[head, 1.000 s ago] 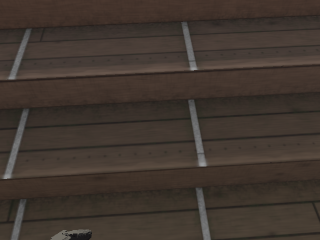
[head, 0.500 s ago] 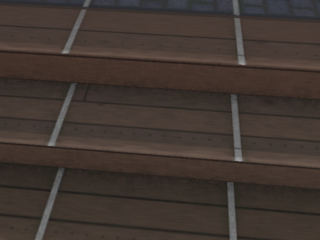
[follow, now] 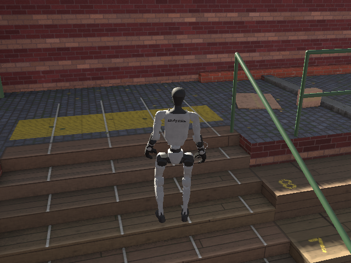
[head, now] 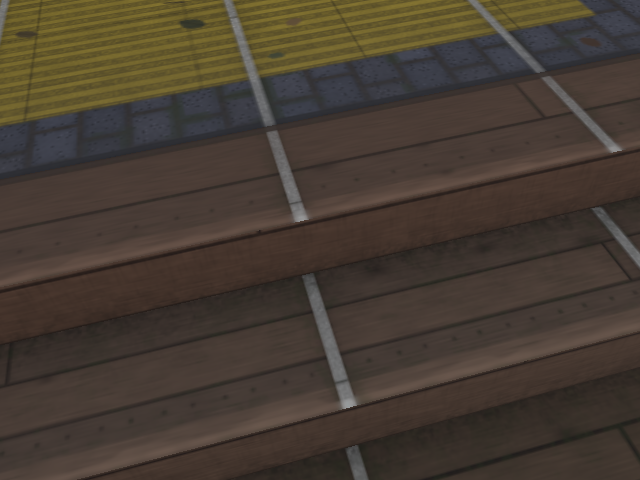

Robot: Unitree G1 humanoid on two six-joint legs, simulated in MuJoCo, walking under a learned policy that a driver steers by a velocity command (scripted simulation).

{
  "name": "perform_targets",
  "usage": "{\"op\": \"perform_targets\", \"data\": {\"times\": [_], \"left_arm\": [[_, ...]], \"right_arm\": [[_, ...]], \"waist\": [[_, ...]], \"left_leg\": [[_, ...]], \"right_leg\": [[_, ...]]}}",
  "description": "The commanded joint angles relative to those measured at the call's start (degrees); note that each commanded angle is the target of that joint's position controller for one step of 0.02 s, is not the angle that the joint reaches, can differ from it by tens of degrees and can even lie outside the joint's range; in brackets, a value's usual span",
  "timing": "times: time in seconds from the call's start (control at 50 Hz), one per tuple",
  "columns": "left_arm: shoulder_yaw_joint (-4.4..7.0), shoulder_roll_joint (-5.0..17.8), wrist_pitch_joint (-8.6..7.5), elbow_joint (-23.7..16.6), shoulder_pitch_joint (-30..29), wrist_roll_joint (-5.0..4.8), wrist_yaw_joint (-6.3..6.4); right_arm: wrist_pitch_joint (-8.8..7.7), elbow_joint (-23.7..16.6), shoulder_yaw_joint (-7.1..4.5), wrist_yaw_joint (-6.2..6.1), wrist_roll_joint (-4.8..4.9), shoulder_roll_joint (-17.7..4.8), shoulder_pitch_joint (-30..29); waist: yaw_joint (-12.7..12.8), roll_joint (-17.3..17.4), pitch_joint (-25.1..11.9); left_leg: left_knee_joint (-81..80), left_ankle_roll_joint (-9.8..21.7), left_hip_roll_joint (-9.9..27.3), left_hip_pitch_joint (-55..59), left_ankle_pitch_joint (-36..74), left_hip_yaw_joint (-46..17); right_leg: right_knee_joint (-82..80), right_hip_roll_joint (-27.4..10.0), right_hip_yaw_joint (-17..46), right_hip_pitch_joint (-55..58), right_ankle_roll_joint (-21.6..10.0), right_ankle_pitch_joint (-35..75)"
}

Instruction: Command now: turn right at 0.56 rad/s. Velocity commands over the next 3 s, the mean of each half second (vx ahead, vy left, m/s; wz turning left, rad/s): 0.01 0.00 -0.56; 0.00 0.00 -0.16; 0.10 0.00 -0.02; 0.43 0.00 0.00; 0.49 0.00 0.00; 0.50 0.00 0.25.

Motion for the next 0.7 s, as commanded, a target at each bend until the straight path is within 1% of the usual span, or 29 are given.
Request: {"op": "perform_targets", "data": {"times": [0.02, 0.04, 0.06, 0.08, 0.1, 0.12, 0.14, 0.2, 0.22, 0.26, 0.28, 0.32, 0.34, 0.36, 0.38, 0.4, 0.42, 0.44, 0.46, 0.48, 0.5, 0.52, 0.54, 0.56, 0.6, 0.64, 0.66, 0.68, 0.7], "left_arm": [[2.55, 10.77, -0.63, -5.76, 2.87, 0.80, 1.60], [2.00, 9.99, -0.30, -6.57, -0.68, 1.11, 1.72], [1.73, 9.51, -0.35, -7.15, -2.57, 0.26, 1.89], [1.22, 8.41, -0.48, -7.56, -3.14, 0.12, 1.77], [0.94, 7.99, -0.56, -7.28, -2.46, 0.18, 1.75], [0.91, 8.08, -0.76, -6.99, -1.59, 0.32, 1.87], [0.93, 8.32, -0.97, -6.56, 0.05, 0.20, 2.15], [0.99, 9.01, -1.08, -6.39, 1.82, 0.09, 2.90], [0.99, 9.06, -1.01, -6.65, 1.20, 0.26, 3.03], [0.99, 9.10, -1.07, -7.32, 0.71, 0.74, 3.19], [1.02, 9.23, -0.89, -7.43, 0.27, 0.82, 3.07], [1.36, 9.90, -0.34, -7.89, -0.96, 1.03, 2.73], [1.57, 10.12, -0.05, -8.28, -2.51, 1.08, 2.42], [1.64, 9.79, 0.01, -7.96, -3.04, 0.85, 1.72], [1.61, 9.44, -0.02, -7.83, -4.46, 0.47, 1.36], [1.57, 8.77, 0.12, -7.03, -4.28, -0.39, 0.88], [1.28, 6.44, -0.10, -6.88, -3.74, -1.09, 0.29], [-0.28, 0.54, -0.26, -6.89, 1.09, -0.50, -0.11], [1.27, 6.05, 0.10, -6.93, 1.43, 1.17, -0.30], [1.86, 7.60, 0.25, -5.39, 0.68, 1.62, -0.54], [2.09, 7.72, 0.61, -3.98, -0.30, 1.87, -0.72], [2.03, 7.95, 1.03, -3.31, -1.03, 1.34, -0.94], [1.81, 7.34, 1.44, -3.22, -1.92, 0.93, -1.47], [1.17, 6.35, 1.82, -2.44, -1.16, 0.05, -1.76], [0.03, 4.35, 1.98, -2.29, -3.36, -0.53, -2.20], [-1.23, 2.05, 1.95, -2.35, -5.19, -1.02, -2.37], [-1.57, 1.52, 1.83, -2.01, -5.16, -1.26, -2.12], [-1.45, 2.52, 1.45, -1.74, -3.56, -0.81, -2.15], [-1.48, 2.27, 1.01, -1.15, -1.40, -0.96, -2.10]], "right_arm": [[-0.77, -6.41, -0.16, 0.90, 1.39, -1.35, -6.26], [-1.21, -6.29, -0.02, 1.04, 1.47, -0.74, -7.46], [-1.09, -6.61, -0.45, 1.01, 0.73, -1.80, -7.33], [-0.70, -6.47, -0.87, 0.86, 0.04, -2.81, -6.38], [-0.36, -6.56, -0.80, 0.84, -0.28, -2.65, -5.73], [-0.12, -6.67, -0.46, 0.88, -0.36, -1.97, -5.33], [-0.04, -7.19, -0.08, 1.13, -0.54, -1.60, -5.52], [0.71, -8.69, 0.98, 1.10, -0.24, -0.82, -6.91], [1.11, -9.06, 1.25, 0.79, 0.01, -0.56, -7.31], [1.55, -10.19, 1.64, 0.34, 0.05, -0.90, -8.50], [1.58, -10.68, 2.01, 0.31, 0.18, -0.67, -9.03], [1.72, -11.24, 2.57, 0.17, 0.91, -0.04, -8.54], [1.69, -10.87, 2.43, -0.05, 1.12, -0.39, -6.68], [1.34, -10.48, 2.37, -0.22, 1.36, -0.58, -4.89], [1.00, -9.98, 2.23, -0.61, 1.48, 0.01, -1.74], [0.53, -9.48, 2.33, -1.01, 1.30, 0.49, -0.77], [-0.06, -9.27, 1.78, -1.49, 0.06, -1.91, -0.32], [-0.62, -10.86, 1.98, -1.45, 0.14, -5.08, -1.83], [-0.67, -12.62, 0.36, -1.11, -0.45, -8.47, -3.12], [-1.12, -13.59, 1.16, -0.83, -0.32, -5.05, -6.30], [-1.57, -13.50, 1.93, -0.83, -0.25, -2.43, -9.80], [-1.90, -13.51, 2.43, -0.64, -0.47, -1.43, -11.01], [-2.20, -12.83, 2.53, -1.10, -0.03, -1.24, -9.58], [-1.87, -11.40, 1.96, -1.28, -0.21, -2.14, -6.83], [-1.77, -10.20, 1.88, -1.65, -0.19, -1.97, -2.26], [-1.51, -9.24, 1.34, -1.89, -0.13, -2.92, -0.10], [-1.29, -8.68, 0.91, -1.89, -0.30, -3.60, 1.04], [-1.76, -8.91, 0.68, -1.56, -0.25, -4.75, 0.74], [-1.94, -8.58, 0.67, -1.24, 0.18, -4.58, -0.53]], "waist": [[3.31, -11.86, -3.57], [1.77, -11.12, -2.08], [0.73, -10.25, -1.78], [0.07, -8.43, -2.71], [-0.26, -6.35, -3.71], [-0.28, -5.39, -4.33], [0.05, -4.16, -4.30], [0.85, -6.48, -5.39], [0.75, -8.33, -5.72], [0.95, -8.87, -6.19], [0.82, -9.20, -5.98], [0.68, -11.40, -5.44], [0.37, -13.39, -6.02], [0.28, -13.82, -6.63], [-1.75, -13.60, -6.76], [-2.67, -10.85, -5.05], [-2.08, -3.47, -3.66], [1.16, 10.86, -5.81], [-0.84, 16.25, -8.04], [0.16, 9.23, -6.62], [1.72, 5.34, -1.71], [2.51, 3.41, -0.16], [1.78, 1.98, 0.38], [1.00, 3.14, 1.49], [-1.65, 4.70, 0.03], [-3.27, 7.11, -1.54], [-4.21, 8.31, -2.04], [-3.65, 10.21, -4.40], [-1.82, 8.79, -4.83]], "left_leg": [[25.86, -2.49, -4.67, -16.52, 2.68, -10.67], [28.38, -1.91, -4.72, -16.93, 6.26, -11.58], [30.77, -1.47, -5.22, -16.78, 8.33, -11.74], [33.79, -1.18, -6.35, -17.20, 9.83, -11.61], [34.52, -0.81, -7.15, -18.09, 10.74, -11.59], [35.09, -0.46, -7.96, -19.33, 11.87, -11.58], [32.99, -0.37, -8.21, -20.86, 12.45, -12.06], [27.33, 0.10, -9.33, -21.35, 11.36, -12.03], [24.98, 0.41, -9.58, -19.92, 10.47, -11.51], [19.01, 0.78, -9.71, -17.89, 8.12, -11.69], [12.77, 1.04, -9.61, -15.37, 5.58, -11.34], [-0.20, 1.89, -10.83, -7.16, -1.17, -10.38], [-4.21, 2.78, -11.33, -2.38, -1.07, -10.50], [-8.99, 3.49, -12.17, 1.84, 2.03, -9.98], [-17.03, 3.95, -12.34, 6.61, 7.69, -9.97], [-26.71, 4.04, -13.45, 10.28, 12.98, -8.78], [-32.44, 5.21, -7.50, 14.20, 16.12, -14.39], [-35.77, 8.86, 9.50, 20.24, 35.06, -30.51], [-37.64, 16.06, 14.78, 11.97, 42.86, -38.32], [-38.28, 18.09, 11.56, 8.27, 33.66, -35.99], [-37.48, 17.54, 7.08, 3.76, 25.92, -29.37], [-36.75, 15.63, 3.20, 4.87, 21.48, -25.08], [-36.25, 15.06, 1.81, 7.44, 22.74, -22.71], [-35.62, 14.71, -0.91, 9.89, 21.32, -18.95], [-34.60, 14.78, -0.75, 15.80, 23.46, -18.42], [-33.81, 14.75, -1.06, 18.30, 22.41, -18.43], [-33.42, 14.92, -1.19, 18.69, 21.94, -18.98], [-32.59, 15.22, 1.47, 16.14, 28.81, -20.90], [-31.61, 14.82, 1.26, 13.62, 30.26, -20.21]], "right_leg": [[-23.45, -19.22, 28.93, 10.70, -15.53, 27.62], [-22.17, -16.07, 25.47, 8.75, -14.25, 26.35], [-20.94, -14.20, 23.17, 7.52, -13.24, 27.40], [-19.61, -12.71, 21.87, 7.92, -12.55, 28.74], [-18.30, -11.37, 21.32, 9.38, -12.11, 29.15], [-17.15, -10.79, 21.36, 10.81, -12.09, 29.98], [-16.78, -10.54, 21.92, 12.21, -12.06, 29.58], [-16.76, -10.49, 23.74, 13.94, -12.72, 27.86], [-16.84, -10.12, 23.89, 13.32, -12.75, 27.29], [-16.75, -10.41, 25.69, 12.11, -12.79, 26.67], [-16.96, -9.62, 25.11, 10.74, -11.93, 26.04], [-17.21, -8.45, 24.94, 6.73, -10.61, 25.79], [-17.07, -8.47, 26.19, 4.81, -10.24, 27.36], [-16.69, -8.39, 27.25, 3.94, -9.52, 29.71], [-14.71, -7.23, 27.92, 2.80, -7.91, 31.16], [-12.23, -4.50, 26.64, 1.12, -5.59, 28.19], [-4.54, -0.78, 22.48, -4.17, -2.02, 17.07], [9.83, 6.98, 13.07, -14.11, 1.99, -11.16], [23.03, 8.23, 9.26, -13.43, 5.41, -16.97], [31.33, 6.38, 12.43, -11.83, 6.44, -11.71], [36.30, 6.26, 12.28, -12.39, 6.87, -7.32], [36.58, 5.95, 12.33, -14.14, 7.40, -4.67], [33.16, 6.08, 12.02, -15.16, 8.07, -3.65], [27.62, 7.07, 9.16, -16.24, 8.56, -3.64], [15.51, 6.38, 6.48, -15.14, 8.72, -7.30], [2.45, 5.24, 1.89, -10.64, 7.64, -11.03], [-3.06, 5.31, 0.37, -8.10, 6.94, -11.29], [-3.21, 4.56, 1.41, -1.65, 5.36, -7.53], [-8.74, 4.14, 1.05, 2.57, 4.10, -2.82]]}}
Next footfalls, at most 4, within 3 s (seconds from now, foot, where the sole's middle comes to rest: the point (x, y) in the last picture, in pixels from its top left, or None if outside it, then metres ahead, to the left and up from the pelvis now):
0.42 left None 0.07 0.11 -0.75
0.74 right None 0.03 -0.06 -0.75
1.64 right None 0.12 -0.16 -0.75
2.06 left None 0.42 -0.12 -0.60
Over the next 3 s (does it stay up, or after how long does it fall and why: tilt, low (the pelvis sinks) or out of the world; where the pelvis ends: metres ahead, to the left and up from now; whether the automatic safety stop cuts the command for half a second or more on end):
stays up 0.80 -0.35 0.32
